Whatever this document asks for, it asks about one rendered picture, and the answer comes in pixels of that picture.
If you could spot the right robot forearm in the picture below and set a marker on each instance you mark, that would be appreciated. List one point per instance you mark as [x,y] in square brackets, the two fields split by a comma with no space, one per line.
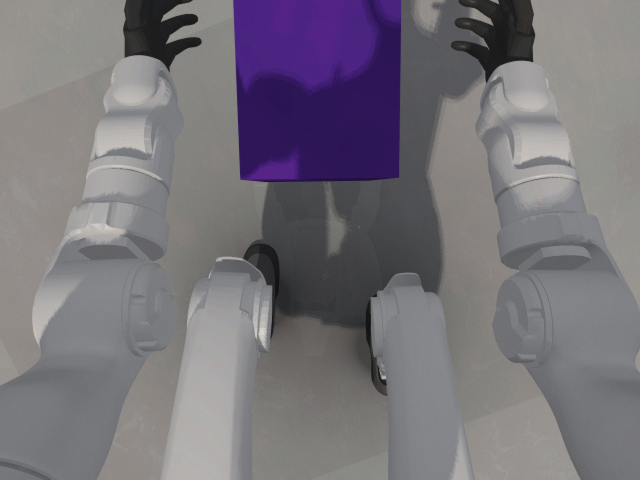
[543,218]

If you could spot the right robot upper arm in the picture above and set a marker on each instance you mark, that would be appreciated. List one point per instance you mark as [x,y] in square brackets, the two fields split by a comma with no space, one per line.
[577,332]

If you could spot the left robot foot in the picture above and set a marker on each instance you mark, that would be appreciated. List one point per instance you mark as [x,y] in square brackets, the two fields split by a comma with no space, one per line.
[265,259]

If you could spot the right robot thigh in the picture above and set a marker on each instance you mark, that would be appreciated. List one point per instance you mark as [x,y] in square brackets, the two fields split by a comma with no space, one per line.
[427,439]

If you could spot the carton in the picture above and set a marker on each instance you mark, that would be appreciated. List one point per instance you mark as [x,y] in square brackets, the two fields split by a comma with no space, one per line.
[318,89]

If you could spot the left robot upper arm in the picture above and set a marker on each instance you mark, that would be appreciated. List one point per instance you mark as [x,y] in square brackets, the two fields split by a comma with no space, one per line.
[96,322]

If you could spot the left robot forearm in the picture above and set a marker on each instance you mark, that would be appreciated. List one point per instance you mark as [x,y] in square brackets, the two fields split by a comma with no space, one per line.
[123,208]

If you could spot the right robot hand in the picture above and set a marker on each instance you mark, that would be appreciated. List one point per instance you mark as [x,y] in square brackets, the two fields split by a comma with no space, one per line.
[510,39]

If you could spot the left robot hand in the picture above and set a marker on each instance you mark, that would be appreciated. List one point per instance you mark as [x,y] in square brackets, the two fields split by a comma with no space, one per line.
[146,35]

